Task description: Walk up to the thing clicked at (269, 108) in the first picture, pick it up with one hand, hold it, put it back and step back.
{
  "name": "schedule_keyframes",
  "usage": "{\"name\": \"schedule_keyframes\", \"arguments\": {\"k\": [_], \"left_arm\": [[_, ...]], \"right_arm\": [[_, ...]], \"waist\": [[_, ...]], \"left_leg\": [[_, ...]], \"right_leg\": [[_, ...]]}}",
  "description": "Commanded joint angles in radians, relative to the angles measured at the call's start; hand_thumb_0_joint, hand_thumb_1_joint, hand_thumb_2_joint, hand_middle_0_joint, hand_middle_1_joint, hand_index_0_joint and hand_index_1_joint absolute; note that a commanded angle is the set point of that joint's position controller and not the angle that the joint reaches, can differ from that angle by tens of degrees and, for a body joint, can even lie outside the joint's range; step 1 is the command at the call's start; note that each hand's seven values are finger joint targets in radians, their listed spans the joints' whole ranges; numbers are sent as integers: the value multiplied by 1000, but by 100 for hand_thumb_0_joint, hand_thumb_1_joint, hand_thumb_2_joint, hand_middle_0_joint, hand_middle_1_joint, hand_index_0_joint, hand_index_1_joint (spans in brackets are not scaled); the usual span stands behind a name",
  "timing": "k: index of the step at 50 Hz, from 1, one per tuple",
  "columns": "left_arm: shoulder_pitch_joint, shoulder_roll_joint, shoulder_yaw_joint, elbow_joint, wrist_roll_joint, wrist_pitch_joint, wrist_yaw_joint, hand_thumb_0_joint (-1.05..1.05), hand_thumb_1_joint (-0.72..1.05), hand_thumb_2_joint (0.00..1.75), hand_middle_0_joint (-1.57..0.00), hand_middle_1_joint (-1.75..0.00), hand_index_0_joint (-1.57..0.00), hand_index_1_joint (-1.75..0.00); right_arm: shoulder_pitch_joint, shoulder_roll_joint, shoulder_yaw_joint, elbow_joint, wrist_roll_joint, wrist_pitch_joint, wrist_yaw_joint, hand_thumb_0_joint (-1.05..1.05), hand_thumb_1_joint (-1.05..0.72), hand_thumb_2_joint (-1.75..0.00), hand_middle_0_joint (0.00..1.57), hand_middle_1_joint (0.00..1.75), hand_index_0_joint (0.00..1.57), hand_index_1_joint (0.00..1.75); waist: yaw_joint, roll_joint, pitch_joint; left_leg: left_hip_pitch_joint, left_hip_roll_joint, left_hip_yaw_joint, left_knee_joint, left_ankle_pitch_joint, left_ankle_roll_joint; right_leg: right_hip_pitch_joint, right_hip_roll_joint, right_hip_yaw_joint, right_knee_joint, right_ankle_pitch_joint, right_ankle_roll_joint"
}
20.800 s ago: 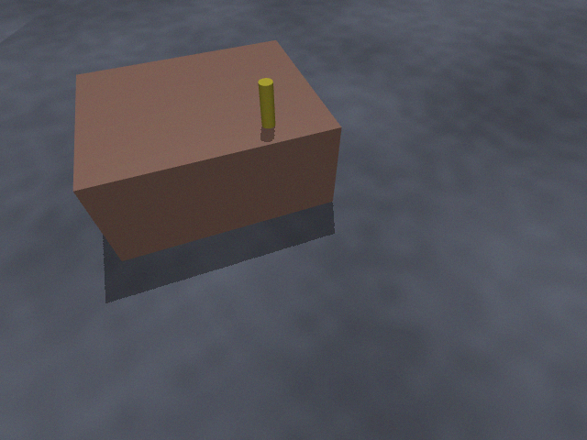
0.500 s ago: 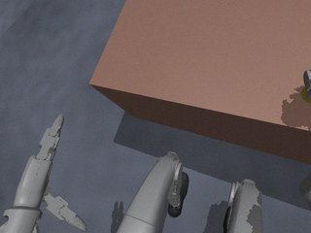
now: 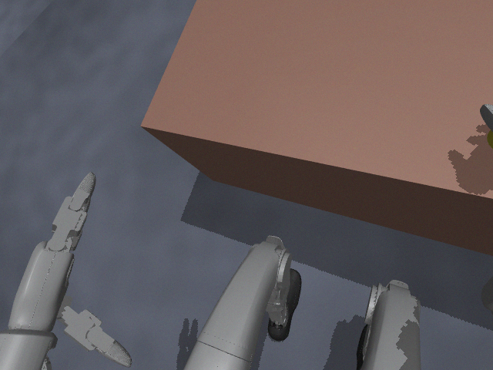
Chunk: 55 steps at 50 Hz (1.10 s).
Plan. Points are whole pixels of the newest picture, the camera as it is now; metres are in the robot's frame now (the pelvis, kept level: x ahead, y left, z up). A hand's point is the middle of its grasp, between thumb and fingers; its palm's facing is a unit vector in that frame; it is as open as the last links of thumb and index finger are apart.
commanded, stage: open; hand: right
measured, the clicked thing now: out of the picture +0.53 -0.23 -0.04
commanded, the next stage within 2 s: withdraw in 0.20 s
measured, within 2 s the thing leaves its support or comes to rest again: neither
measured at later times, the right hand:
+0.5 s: hand out of the picture +0.54 -0.23 -0.04, palm faces +0.23 +0.97 -0.01, open 13.0 cm
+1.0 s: hand out of the picture +0.51 -0.31 +0.07, palm faces +0.30 +0.93 -0.21, open 16.6 cm
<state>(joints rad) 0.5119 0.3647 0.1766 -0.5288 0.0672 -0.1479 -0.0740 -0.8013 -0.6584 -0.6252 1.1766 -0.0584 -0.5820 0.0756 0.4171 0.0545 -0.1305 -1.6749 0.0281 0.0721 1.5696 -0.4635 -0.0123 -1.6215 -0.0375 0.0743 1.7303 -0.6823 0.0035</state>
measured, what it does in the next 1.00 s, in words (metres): rises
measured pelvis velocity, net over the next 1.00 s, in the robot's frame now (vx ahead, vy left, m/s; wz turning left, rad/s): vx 0.03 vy -0.01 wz -0.01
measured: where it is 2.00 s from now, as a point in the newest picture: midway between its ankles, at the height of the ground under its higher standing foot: (321, 345)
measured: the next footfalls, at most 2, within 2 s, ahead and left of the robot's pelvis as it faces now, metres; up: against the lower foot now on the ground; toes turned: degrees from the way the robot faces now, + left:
none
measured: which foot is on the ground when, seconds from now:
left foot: down 0.00-1.00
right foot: down 0.00-1.00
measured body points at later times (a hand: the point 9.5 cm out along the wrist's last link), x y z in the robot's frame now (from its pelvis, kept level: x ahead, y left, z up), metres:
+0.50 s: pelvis +0.00 +0.00 +0.00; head +0.21 -0.08 +0.39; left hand +0.18 +0.26 +0.15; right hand +0.52 -0.28 -0.04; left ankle +0.12 +0.13 -0.51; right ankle +0.04 -0.12 -0.51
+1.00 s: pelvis +0.03 -0.01 +0.10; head +0.19 -0.06 +0.52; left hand +0.19 +0.25 +0.16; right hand +0.49 -0.36 +0.09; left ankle +0.12 +0.13 -0.51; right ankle +0.04 -0.12 -0.51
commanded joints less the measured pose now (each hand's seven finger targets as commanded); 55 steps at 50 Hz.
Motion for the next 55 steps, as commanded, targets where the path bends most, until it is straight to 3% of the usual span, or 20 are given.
{"name": "schedule_keyframes", "arguments": {"k": [1,11,14,15,18,21,28,33,40,41,42,43,44,45,46,47,50,52,54,55], "left_arm": [[80,177,166,-157,-13,-50,31,0,-56,6,-6,-5,-6,-6],[79,178,178,-143,-12,-52,32,0,-57,7,-6,-5,-5,-6],[83,171,167,-131,-11,-52,30,0,-57,7,-6,-5,-5,-6],[65,172,168,-132,-11,-53,29,0,-57,7,-6,-5,-5,-6],[61,195,186,-149,-15,-51,32,0,-55,5,-6,-5,-5,-6],[64,196,197,-105,-13,-45,34,0,-55,6,-6,-5,-5,-6],[79,184,151,-83,-22,-25,44,0,-55,6,-6,-4,-5,-5],[50,144,98,23,-26,-8,54,0,-56,6,-6,-4,-5,-6],[0,160,85,58,-29,-3,77,0,-60,8,-8,-7,-7,-8],[-32,200,102,-22,-52,36,83,0,-58,7,-8,-7,-7,-8],[21,167,66,-31,-51,59,79,0,-57,8,-8,-7,-7,-8],[97,141,48,12,-48,75,69,0,-55,8,-7,-7,-6,-8],[109,117,38,45,-46,87,63,0,-48,9,-6,-6,-5,-7],[117,111,41,62,-52,83,63,0,-45,11,-6,-5,-5,-7],[168,120,47,161,-55,99,66,0,-42,11,-6,-5,-5,-6],[122,106,11,174,-52,114,64,0,-34,16,-4,-4,-3,-5],[30,69,-32,236,-49,131,58,0,-10,35,-11,-16,-11,-16],[-67,47,-103,261,-53,131,65,0,6,49,-13,-18,-13,-18],[-158,12,-186,248,-49,130,68,0,22,51,-13,-18,-13,-19],[-163,-26,-227,246,-48,127,67,0,27,54,-14,-19,-13,-19]], "right_arm": [[-325,-193,4,-196,7,-55,2,0,27,-39,91,65,92,65],[-336,-217,-3,-223,4,-54,-3,0,29,-32,59,45,60,46],[-320,-182,13,-204,5,-53,-1,0,28,-29,54,41,54,41],[-325,-189,9,-211,3,-54,-4,0,27,-29,50,39,51,39],[-346,-225,-7,-230,1,-59,-9,0,15,-36,40,38,40,38],[-366,-287,-33,-277,1,-55,-6,0,14,-37,41,40,41,40],[-376,-362,-52,-361,15,7,29,0,27,-24,28,25,27,25],[-326,-292,-13,-286,44,73,69,0,38,-8,11,8,11,8],[-315,-198,44,-150,69,107,106,0,36,-5,8,4,8,4],[-181,-499,-22,-60,-50,204,46,0,37,-8,6,6,6,6],[-314,-447,3,-202,-33,230,7,0,40,-8,6,6,6,6],[-366,-338,62,-205,-30,248,-2,0,44,-7,5,6,6,6],[-328,-283,96,-193,-32,269,-7,0,45,-8,5,6,6,6],[-313,-273,121,-195,-32,291,-15,0,42,-9,5,6,6,6],[-334,-410,45,-248,-38,310,-44,0,38,-9,5,6,6,6],[-338,-482,16,-265,-49,327,-66,0,35,-10,5,6,6,6],[-280,-342,82,-177,-41,361,-89,0,48,-4,5,5,5,5],[-329,-308,119,-130,-37,373,-109,0,52,-7,6,6,6,6],[-333,-290,142,-106,-43,378,-122,0,49,-9,6,6,6,6],[-341,-219,196,-104,-39,379,-121,0,50,-8,6,6,6,6]], "waist": [[-17,-402,-573],[-22,-419,-592],[-17,-422,-558],[-31,-429,-576],[-19,-409,-577],[-46,-462,-628],[-80,-504,-705],[-107,-433,-564],[-79,-264,-479],[-195,-291,-561],[-161,-335,-602],[-149,-359,-588],[-160,-363,-569],[-155,-356,-578],[-186,-394,-571],[-217,-406,-585],[-239,-359,-517],[-241,-315,-430],[-271,-294,-461],[-269,-291,-475]], "left_leg": [[411,-44,-8,-121,136,47],[429,-43,-17,-124,155,46],[387,-44,-7,-113,153,49],[387,-44,-5,-107,156,51],[408,-41,-8,-114,146,48],[431,-42,-17,-125,151,48],[523,-45,-21,-188,191,46],[546,-45,-20,-251,159,46],[582,-48,-7,-330,139,39],[739,-47,-39,-398,136,40],[781,-48,-39,-418,162,37],[768,-53,-34,-425,185,38],[775,-56,-26,-445,192,37],[767,-60,-16,-455,216,35],[764,-66,-11,-461,254,38],[783,-63,-14,-466,276,39],[839,-60,-15,-502,317,45],[834,-63,-7,-537,279,45],[902,-61,-14,-569,269,40],[936,-62,-16,-584,277,40]], "right_leg": [[393,15,6,-274,277,6],[396,16,-4,-259,291,3],[415,13,4,-262,319,9],[425,12,8,-264,337,10],[404,14,7,-267,298,7],[447,17,-1,-275,310,8],[567,16,-6,-325,379,14],[525,14,-6,-391,329,13],[532,10,9,-459,272,-3],[624,12,-11,-544,298,6],[664,11,-12,-562,322,7],[695,16,-18,-582,340,7],[731,17,-24,-595,354,6],[780,15,-24,-594,400,9],[818,15,-23,-607,466,14],[836,11,-25,-604,520,15],[840,14,-37,-643,578,21],[824,7,-34,-686,526,20],[833,7,-44,-714,496,17],[855,8,-49,-728,502,19]]}}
